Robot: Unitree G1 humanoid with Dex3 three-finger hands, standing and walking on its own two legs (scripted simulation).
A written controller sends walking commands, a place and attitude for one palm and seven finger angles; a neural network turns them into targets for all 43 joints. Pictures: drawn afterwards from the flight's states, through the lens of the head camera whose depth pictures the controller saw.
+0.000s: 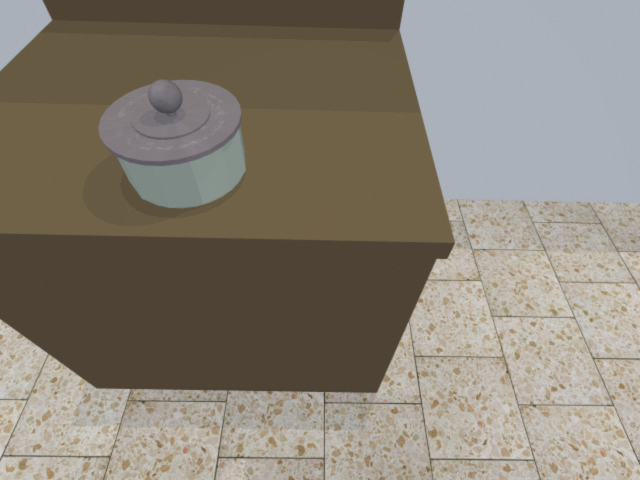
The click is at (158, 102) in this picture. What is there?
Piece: lid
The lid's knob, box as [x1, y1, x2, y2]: [148, 79, 182, 113]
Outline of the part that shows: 155,81 151,84 148,90 148,97 151,104 157,110 167,113 176,110 181,103 182,97 178,87 168,80 161,79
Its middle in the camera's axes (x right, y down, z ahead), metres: -0.22 -0.20 +0.53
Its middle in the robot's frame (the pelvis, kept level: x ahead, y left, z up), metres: +0.56 +0.25 +0.17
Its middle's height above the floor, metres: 0.94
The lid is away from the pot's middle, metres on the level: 0.00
